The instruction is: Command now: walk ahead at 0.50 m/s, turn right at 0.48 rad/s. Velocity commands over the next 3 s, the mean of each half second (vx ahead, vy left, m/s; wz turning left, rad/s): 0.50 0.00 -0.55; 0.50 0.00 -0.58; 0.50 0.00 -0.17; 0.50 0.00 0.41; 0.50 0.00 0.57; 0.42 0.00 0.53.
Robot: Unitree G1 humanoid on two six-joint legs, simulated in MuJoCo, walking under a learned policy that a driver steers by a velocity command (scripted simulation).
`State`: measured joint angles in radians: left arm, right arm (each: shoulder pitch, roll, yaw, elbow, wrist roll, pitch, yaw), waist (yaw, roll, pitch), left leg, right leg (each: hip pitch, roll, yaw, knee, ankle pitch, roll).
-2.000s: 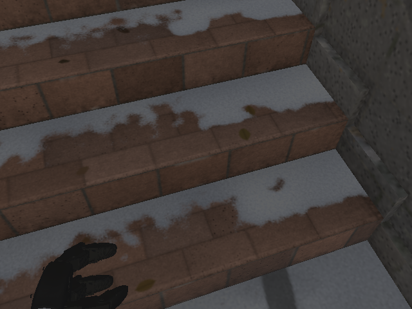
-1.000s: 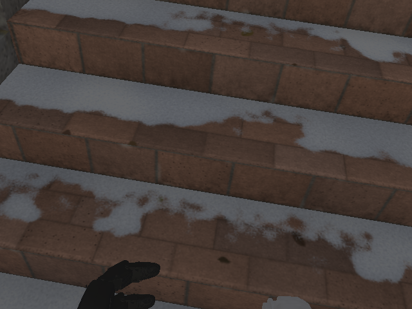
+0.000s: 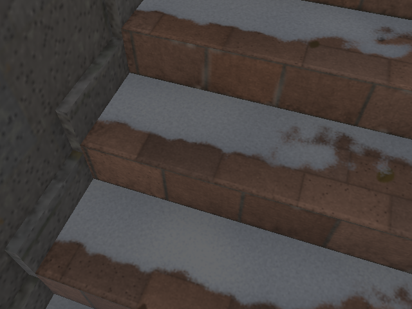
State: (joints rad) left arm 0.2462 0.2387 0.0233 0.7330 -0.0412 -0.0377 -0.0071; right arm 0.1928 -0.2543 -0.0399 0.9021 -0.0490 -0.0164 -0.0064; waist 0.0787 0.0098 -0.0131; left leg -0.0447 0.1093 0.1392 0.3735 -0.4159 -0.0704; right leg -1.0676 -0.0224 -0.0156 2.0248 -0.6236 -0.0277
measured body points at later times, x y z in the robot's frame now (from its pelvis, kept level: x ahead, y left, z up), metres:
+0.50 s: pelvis +0.30 +0.03 +0.22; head +0.31 +0.02 +0.67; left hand +0.45 +0.26 +0.09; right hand +0.43 -0.24 +0.16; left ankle +0.44 +0.10 -0.43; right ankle +0.13 -0.05 -0.41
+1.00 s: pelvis +0.53 -0.12 +0.31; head +0.55 -0.13 +0.76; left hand +0.82 -0.16 +0.25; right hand +0.32 -0.22 +0.17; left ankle +0.45 +0.11 -0.42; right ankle +0.60 -0.31 -0.27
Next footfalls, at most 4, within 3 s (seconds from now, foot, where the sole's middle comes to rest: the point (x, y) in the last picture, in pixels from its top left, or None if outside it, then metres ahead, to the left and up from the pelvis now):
0.10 right None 0.15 -0.06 -0.62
0.44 left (196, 257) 0.48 0.09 -0.46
1.02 right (379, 184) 0.63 -0.33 -0.31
1.54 left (401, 44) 0.97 -0.40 -0.16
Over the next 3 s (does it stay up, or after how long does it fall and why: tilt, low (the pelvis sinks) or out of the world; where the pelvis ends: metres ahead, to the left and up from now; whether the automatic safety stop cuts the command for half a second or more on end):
stays up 1.55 -0.52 0.93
